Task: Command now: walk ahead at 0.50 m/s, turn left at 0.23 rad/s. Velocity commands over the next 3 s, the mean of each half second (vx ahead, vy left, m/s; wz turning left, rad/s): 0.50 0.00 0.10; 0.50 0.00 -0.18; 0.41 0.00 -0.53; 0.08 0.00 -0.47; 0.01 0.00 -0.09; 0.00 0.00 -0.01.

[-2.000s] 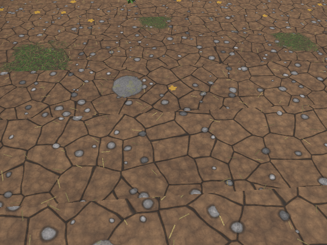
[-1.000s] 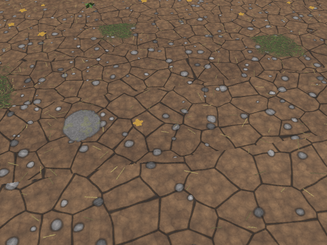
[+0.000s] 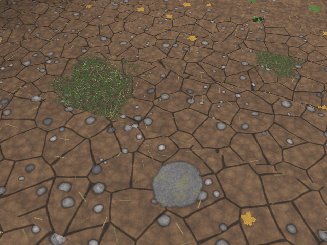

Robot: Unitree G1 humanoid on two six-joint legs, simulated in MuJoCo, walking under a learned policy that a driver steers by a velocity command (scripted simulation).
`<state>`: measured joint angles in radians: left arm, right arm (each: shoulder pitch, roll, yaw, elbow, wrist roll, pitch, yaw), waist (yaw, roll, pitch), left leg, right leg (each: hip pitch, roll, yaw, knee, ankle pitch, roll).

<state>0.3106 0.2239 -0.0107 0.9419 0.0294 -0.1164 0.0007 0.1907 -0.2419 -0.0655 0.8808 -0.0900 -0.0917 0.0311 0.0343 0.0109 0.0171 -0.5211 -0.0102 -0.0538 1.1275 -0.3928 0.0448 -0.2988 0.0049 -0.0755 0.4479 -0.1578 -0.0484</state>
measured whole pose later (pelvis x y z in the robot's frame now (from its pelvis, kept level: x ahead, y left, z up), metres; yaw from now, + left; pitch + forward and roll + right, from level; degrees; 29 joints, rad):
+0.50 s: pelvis +0.26 +0.05 +0.00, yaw +1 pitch +0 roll +1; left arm 0.32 0.22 0.04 1.00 0.07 -0.10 -0.04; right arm 0.26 -0.19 -0.07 0.86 -0.06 -0.12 0.03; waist 0.02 -0.03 0.00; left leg -0.18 -0.05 0.08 0.41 -0.23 0.08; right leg -0.39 -0.03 0.03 1.11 -0.39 -0.09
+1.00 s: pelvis +0.61 -0.01 -0.16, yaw -8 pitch +1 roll +3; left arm 0.11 0.23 0.03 0.90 0.07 -0.09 -0.05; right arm 0.64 -0.16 0.04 1.10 -0.09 -0.07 0.07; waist -0.11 -0.05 0.00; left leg 0.01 -0.01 0.06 1.39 -0.78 -0.06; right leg -0.37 -0.02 -0.05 0.49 -0.14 -0.09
